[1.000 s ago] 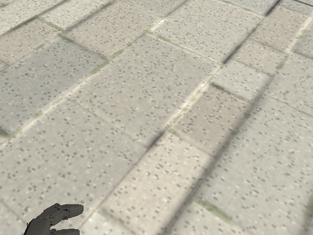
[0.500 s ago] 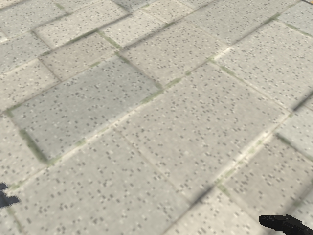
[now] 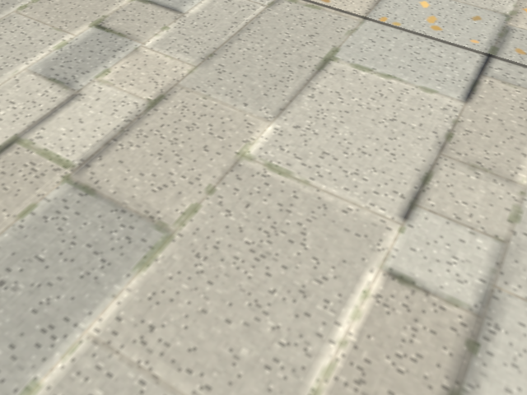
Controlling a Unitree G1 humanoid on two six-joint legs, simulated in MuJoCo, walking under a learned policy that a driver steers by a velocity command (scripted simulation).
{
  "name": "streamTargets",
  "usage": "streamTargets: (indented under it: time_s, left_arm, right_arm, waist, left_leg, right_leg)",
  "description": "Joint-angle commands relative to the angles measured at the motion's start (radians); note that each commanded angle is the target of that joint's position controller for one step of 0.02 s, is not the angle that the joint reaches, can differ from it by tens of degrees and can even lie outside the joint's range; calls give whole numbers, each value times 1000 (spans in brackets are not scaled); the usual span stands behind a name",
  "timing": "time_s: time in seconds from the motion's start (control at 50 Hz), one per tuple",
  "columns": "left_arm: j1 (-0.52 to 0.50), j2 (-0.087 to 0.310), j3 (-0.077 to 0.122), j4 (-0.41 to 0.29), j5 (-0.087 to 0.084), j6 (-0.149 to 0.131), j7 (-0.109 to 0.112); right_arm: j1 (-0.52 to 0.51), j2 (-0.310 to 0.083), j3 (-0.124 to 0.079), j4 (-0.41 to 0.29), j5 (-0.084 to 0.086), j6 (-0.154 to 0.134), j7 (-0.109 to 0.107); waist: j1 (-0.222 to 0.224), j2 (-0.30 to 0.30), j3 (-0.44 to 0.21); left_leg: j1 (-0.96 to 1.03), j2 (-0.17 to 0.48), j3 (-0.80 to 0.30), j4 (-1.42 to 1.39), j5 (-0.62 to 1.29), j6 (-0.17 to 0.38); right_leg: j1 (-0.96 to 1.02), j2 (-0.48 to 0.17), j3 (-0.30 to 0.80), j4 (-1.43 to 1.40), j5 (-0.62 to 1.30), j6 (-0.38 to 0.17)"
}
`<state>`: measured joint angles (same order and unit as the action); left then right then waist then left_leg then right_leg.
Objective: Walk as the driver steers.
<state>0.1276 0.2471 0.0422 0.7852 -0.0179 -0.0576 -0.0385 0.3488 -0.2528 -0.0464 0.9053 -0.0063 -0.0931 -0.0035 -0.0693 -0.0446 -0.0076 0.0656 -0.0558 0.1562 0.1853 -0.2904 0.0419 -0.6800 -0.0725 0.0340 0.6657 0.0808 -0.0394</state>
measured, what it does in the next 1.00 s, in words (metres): walks ahead, turning right: right foot, then left foot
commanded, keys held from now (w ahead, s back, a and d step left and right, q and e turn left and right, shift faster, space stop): w+e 0.60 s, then w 0.14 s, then w+q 0.26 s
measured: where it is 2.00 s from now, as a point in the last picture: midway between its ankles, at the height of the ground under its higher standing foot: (302, 207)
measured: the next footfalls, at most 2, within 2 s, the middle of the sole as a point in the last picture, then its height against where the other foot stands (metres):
right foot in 0.12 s outside the picture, level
left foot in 0.60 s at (249, 376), level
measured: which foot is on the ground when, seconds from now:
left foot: down 0.00-0.14, up 0.16-0.58, down 0.60-1.00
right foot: up 0.00-0.10, down 0.12-0.60, up 0.62-1.00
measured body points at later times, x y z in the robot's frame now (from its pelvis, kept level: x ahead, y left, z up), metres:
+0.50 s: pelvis +0.28 -0.05 +0.00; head +0.32 -0.07 +0.45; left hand +0.42 +0.21 -0.10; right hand +0.43 -0.34 -0.08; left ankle +0.50 +0.07 -0.69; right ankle +0.20 -0.12 -0.74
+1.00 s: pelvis +0.54 -0.11 +0.00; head +0.57 -0.12 +0.45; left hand +0.85 -0.01 -0.07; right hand +0.40 -0.36 -0.12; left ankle +0.51 +0.03 -0.74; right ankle +0.61 -0.30 -0.71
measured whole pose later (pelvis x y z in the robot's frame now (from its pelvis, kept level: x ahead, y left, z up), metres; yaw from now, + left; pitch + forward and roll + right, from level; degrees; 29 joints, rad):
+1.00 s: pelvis +0.54 -0.11 +0.00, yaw -22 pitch +3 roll +1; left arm 0.05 0.25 0.04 0.63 -0.01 -0.08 -0.02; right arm 0.43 -0.27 -0.06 0.85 0.03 -0.07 0.01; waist -0.13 -0.03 0.01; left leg -0.09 -0.03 -0.04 0.33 -0.28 0.01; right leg -0.54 -0.04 0.06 0.56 -0.07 0.01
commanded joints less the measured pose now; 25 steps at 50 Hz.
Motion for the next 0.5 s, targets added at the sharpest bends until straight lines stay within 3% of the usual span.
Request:
streamTargets:
  time_s: [0.02, 0.08, 0.1, 0.12, 0.14, 0.16, 0.18, 0.2, 0.22, 0.24, 0.28, 0.32, 0.38, 0.42, 0.5]
  left_arm:
    - [-171, 46, 4, -140, -3, -19, -26]
    - [-78, 86, 27, -152, -2, -14, -37]
    - [51, 125, 50, -126, -5, -12, -33]
    - [220, 193, 85, -88, -5, -8, -17]
    - [314, 311, 114, -75, 0, -1, 5]
    - [318, 295, 101, -91, 0, -10, 5]
    - [307, 224, 82, -87, 9, -12, 7]
    - [242, 186, 72, -95, 4, -14, 10]
    - [168, 160, 63, -113, 2, -14, 9]
    - [117, 132, 53, -132, 8, -13, 10]
    - [93, 134, 54, -147, 10, -15, 14]
    - [111, 160, 61, -144, 7, -19, 25]
    - [159, 180, 68, -130, -1, -12, 42]
    - [190, 182, 69, -121, -5, -4, 48]
    - [239, 182, 70, -104, -13, 6, 52]
  right_arm:
    - [35, -166, -38, -21, 8, 14, -11]
    - [-5, -208, -48, -42, 12, 35, -27]
    - [-21, -217, -50, -48, 12, 43, -33]
    - [-32, -214, -46, -64, 14, 41, -37]
    - [42, -104, -11, -108, -16, 15, -24]
    - [44, -84, 6, -128, -7, -32, -2]
    - [-81, -158, -17, -156, 33, -60, 13]
    - [-134, -156, -13, -180, 42, -71, 14]
    - [-143, -147, -16, -174, 23, -69, 6]
    - [-132, -156, -26, -172, 6, -57, -1]
    - [-99, -136, -29, -182, -6, -29, -1]
    - [-124, -113, -26, -200, -13, -13, -6]
    - [-249, -85, -14, -239, -13, -13, -8]
    - [-323, -73, -7, -257, -5, -18, 0]
    - [-388, -117, -21, -289, 13, -34, 17]
  waist:
    - [-21, 86, 101]
    - [54, 148, 6]
    - [127, 150, -64]
    - [212, 111, -151]
    - [178, -122, -270]
    - [157, -159, -413]
    - [199, -77, -315]
    - [168, -19, -186]
    - [118, 62, -107]
    - [79, 59, -67]
    - [40, 25, -49]
    - [37, 14, -31]
    - [81, -9, -8]
    - [115, -33, -9]
    - [135, -54, -10]
  left_leg:
    - [75, 336, -60, 30, 542, 109]
    - [77, 329, -5, 237, 1034, 74]
    - [36, 308, 18, 407, 1122, 55]
    - [-134, 267, 29, 650, 981, 18]
    - [-552, 133, 20, 1034, 270, -39]
    - [-791, -11, -197, 1242, -295, -50]
    - [-891, 61, -281, 1263, -221, -26]
    - [-895, 104, -260, 1185, -126, -11]
    - [-840, 141, -246, 1093, -73, -17]
    - [-768, 167, -243, 1025, -40, -29]
    - [-692, 176, -232, 954, -10, -58]
    - [-683, 166, -212, 861, 51, -90]
    - [-665, 129, -199, 620, 240, -108]
    - [-613, 92, -195, 470, 347, -106]
    - [-569, 63, -231, 337, 339, -88]
  right_leg:
    - [-117, 6, -49, -41, -100, -25]
    - [99, 97, -149, -41, -246, -78]
    - [274, 138, -163, -77, -234, -107]
    - [563, 121, -81, -135, -173, -155]
    - [964, -144, 360, -133, -157, -299]
    - [1135, -292, 820, -311, -256, -429]
    - [1076, -245, 682, -341, -262, -357]
    - [917, -202, 524, -349, -200, -311]
    - [750, -156, 418, -366, -111, -278]
    - [632, -122, 350, -392, -37, -263]
    - [508, -87, 306, -433, 26, -269]
    - [437, -64, 247, -446, 85, -268]
    - [400, -11, 194, -433, 38, -222]
    - [397, 6, 195, -413, -43, -193]
    - [486, -42, 311, -342, -155, -173]
Over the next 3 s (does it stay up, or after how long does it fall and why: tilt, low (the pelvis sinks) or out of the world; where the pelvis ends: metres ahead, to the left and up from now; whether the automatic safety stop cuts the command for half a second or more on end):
stays up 1.52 0.07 0.00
